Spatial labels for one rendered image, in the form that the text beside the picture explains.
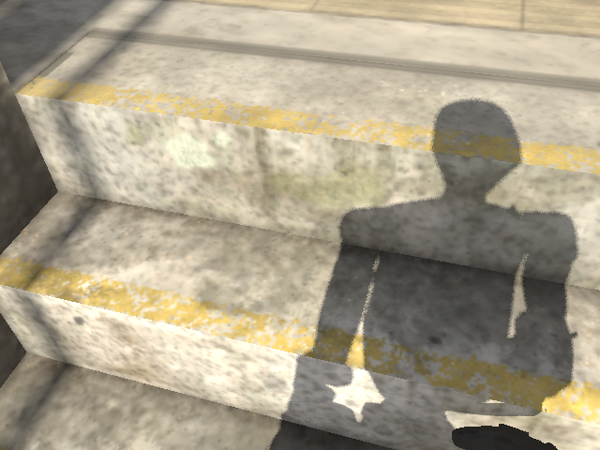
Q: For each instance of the right robot hand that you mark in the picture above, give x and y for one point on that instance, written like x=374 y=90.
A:
x=502 y=437

